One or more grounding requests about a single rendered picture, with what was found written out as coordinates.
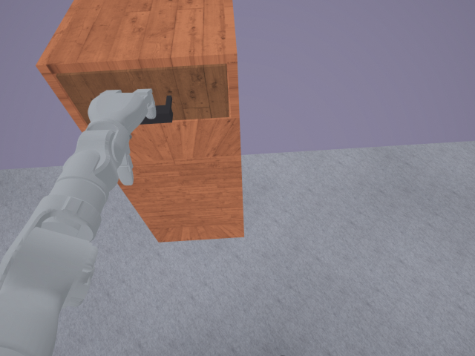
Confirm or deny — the robot left forearm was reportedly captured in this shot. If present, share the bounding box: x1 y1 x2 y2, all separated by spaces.
0 118 130 290

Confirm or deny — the drawer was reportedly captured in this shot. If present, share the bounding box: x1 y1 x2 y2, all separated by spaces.
56 64 229 125

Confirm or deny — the cabinet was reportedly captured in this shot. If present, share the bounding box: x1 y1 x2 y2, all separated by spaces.
36 0 244 243

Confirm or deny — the left robot upper arm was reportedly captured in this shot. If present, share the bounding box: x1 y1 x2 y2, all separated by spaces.
0 227 98 356

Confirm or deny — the handle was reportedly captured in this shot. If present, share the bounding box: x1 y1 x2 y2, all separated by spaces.
140 96 173 125

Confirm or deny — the robot left hand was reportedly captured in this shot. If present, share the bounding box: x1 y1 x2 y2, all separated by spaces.
88 89 156 185

